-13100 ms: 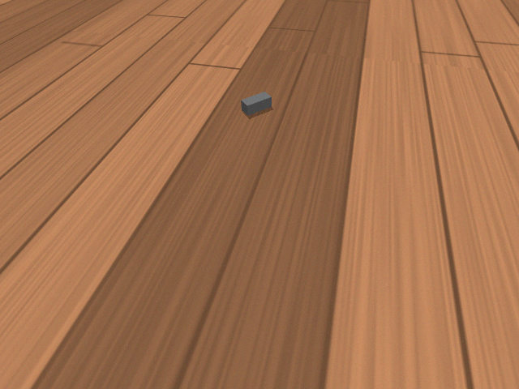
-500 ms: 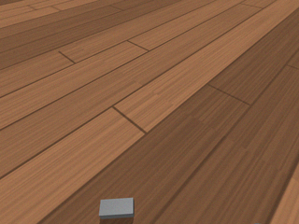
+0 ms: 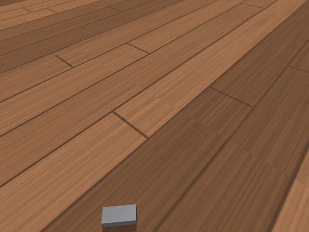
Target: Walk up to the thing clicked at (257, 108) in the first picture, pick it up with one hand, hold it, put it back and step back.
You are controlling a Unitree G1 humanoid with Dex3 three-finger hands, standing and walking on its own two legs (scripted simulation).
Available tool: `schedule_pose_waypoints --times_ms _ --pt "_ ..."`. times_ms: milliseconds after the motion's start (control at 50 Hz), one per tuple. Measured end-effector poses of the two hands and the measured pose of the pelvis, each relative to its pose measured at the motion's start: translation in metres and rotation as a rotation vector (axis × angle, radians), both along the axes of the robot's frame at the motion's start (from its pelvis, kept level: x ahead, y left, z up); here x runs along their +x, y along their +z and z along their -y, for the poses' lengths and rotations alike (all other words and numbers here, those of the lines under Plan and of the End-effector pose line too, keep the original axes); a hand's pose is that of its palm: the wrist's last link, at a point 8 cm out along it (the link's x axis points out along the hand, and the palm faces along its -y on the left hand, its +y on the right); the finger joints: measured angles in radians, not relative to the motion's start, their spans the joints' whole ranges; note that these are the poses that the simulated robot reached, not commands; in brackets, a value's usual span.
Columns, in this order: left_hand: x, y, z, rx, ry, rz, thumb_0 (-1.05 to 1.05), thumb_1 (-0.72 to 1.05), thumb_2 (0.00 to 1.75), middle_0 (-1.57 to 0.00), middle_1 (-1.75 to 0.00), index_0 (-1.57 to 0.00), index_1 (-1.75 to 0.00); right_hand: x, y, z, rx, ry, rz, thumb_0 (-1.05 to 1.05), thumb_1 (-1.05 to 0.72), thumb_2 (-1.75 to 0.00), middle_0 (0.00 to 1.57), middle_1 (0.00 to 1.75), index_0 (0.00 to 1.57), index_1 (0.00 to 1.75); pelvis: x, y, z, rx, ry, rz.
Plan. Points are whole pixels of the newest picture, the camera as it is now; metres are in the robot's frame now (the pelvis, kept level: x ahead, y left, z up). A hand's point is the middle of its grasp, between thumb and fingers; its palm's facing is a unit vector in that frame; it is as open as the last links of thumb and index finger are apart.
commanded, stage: stand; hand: left
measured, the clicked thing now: (120, 215) +0.38 +0.24 -0.74
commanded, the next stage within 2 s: none
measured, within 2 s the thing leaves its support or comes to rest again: neither
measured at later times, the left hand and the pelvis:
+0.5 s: hand out of the picture +0.06 +0.26 -0.16, palm faces -0.03 -0.94 -0.33, open 7.3 cm; pelvis -0.01 +0.00 +0.00, yaw +0 degrees
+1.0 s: hand out of the picture +0.08 +0.26 -0.16, palm faces -0.03 -0.94 -0.34, open 7.3 cm; pelvis +0.00 +0.01 +0.00, yaw +1 degrees
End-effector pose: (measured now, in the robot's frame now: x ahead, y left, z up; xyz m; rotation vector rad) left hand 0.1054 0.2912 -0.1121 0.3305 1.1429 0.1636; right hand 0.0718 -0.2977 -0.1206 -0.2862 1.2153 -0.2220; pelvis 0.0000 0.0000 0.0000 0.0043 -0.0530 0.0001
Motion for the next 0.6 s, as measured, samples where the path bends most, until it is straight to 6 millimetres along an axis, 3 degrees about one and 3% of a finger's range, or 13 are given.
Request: schedule_pose_waypoints --times_ms 340,600 --pt "-0.054 -0.008 -0.007 0.002 0.046 -0.107 0.00 0.90 0.90 -0.21 -0.30 -0.21 -0.30 -0.018 -0.002 -0.002 0.005 0.009 -0.048 0.00 -0.91 -0.90 0.20 0.30 0.20 0.30 -0.009 0.000 -0.001 -0.002 0.005 -0.010" --pt "-0.047 -0.009 -0.009 -0.002 0.042 -0.097 0.00 0.90 0.90 -0.21 -0.30 -0.21 -0.30 -0.009 -0.001 -0.005 -0.002 0.018 -0.040 0.00 -0.91 -0.90 0.20 0.30 0.20 0.30 -0.004 0.000 -0.004 -0.002 0.009 -0.015"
